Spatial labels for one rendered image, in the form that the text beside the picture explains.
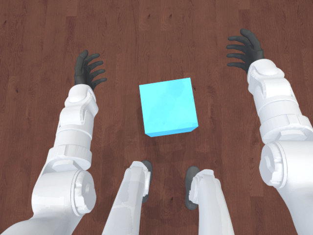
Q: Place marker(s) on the left robot upper arm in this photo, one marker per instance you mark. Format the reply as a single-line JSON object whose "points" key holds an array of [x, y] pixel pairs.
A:
{"points": [[60, 200]]}

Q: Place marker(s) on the right robot forearm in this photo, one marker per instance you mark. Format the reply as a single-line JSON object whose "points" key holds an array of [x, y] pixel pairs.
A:
{"points": [[276, 105]]}

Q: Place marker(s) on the robot left shin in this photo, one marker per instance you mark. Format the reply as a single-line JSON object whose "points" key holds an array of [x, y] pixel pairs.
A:
{"points": [[137, 163]]}

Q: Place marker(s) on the right robot upper arm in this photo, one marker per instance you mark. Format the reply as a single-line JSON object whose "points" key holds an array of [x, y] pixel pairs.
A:
{"points": [[288, 167]]}

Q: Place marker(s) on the carton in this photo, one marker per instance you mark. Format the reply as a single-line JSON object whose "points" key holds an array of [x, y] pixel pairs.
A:
{"points": [[168, 107]]}

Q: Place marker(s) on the right robot foot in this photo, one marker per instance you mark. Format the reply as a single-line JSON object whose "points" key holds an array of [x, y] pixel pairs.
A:
{"points": [[191, 172]]}

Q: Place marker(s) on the right robot hand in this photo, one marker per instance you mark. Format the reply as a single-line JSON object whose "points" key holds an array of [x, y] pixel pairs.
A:
{"points": [[252, 49]]}

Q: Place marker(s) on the left robot hand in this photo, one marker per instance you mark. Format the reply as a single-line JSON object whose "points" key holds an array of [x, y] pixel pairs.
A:
{"points": [[82, 70]]}

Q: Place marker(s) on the left robot forearm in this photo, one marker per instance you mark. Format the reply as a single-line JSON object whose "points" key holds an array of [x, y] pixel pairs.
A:
{"points": [[74, 133]]}

